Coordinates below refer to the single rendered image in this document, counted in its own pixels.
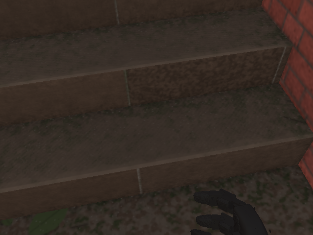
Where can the robot right hand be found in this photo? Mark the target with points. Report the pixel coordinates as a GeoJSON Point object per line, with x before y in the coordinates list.
{"type": "Point", "coordinates": [245, 220]}

